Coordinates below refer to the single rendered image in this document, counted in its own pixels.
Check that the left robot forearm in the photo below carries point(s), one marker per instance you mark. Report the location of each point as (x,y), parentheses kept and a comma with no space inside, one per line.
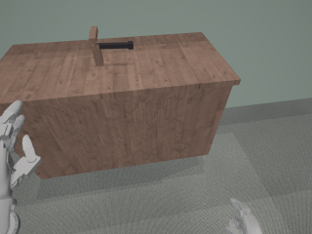
(9,220)

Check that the tap lever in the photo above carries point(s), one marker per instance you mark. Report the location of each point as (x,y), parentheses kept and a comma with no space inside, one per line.
(116,45)

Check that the robot left hand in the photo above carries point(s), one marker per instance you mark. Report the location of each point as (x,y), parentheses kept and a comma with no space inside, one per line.
(11,123)

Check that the counter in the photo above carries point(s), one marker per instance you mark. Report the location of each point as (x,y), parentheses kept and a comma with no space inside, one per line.
(88,109)

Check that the robot right hand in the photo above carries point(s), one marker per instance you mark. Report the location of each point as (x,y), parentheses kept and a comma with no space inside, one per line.
(247,225)

